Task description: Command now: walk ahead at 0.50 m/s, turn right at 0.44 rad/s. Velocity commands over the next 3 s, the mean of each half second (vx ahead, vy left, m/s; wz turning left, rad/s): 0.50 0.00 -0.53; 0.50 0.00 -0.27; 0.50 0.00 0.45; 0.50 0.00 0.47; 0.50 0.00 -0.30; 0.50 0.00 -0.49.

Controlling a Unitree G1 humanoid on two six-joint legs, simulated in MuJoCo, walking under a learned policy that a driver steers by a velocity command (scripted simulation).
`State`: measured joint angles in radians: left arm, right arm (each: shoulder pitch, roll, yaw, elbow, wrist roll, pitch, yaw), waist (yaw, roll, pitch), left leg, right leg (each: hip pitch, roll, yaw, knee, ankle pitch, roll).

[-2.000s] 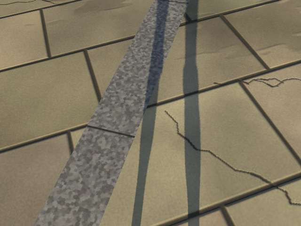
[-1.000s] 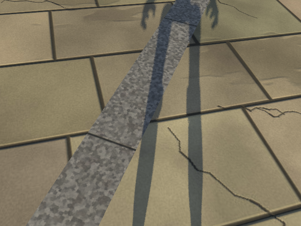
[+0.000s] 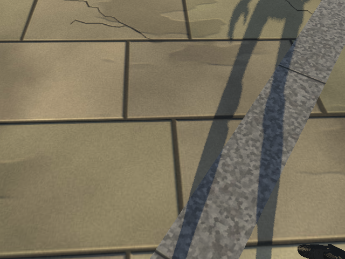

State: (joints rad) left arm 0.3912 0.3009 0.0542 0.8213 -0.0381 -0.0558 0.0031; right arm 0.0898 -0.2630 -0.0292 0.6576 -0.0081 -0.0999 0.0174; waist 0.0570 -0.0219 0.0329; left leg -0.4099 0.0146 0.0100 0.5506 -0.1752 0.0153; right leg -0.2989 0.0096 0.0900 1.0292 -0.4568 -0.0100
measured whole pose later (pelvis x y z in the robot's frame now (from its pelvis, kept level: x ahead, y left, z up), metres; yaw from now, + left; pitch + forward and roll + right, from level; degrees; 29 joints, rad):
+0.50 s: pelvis +0.26 -0.06 -0.01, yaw -18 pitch +1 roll +1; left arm 0.10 0.30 0.06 0.62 -0.02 -0.03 -0.05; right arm 0.30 -0.31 -0.07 0.81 0.02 -0.07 -0.01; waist -0.04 -0.01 0.08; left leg -0.17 0.06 0.07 1.05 -0.52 -0.03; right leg -0.48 0.04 -0.04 0.65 -0.19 -0.10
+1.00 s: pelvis +0.55 -0.12 -0.01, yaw -24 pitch +2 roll +0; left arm 0.34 0.31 0.05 0.78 0.00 -0.05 0.01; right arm 0.12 -0.29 -0.04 0.69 0.01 -0.10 0.05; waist 0.04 -0.01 0.02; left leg -0.45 -0.05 0.02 0.56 -0.15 0.06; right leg -0.17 0.05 0.09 0.90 -0.46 -0.03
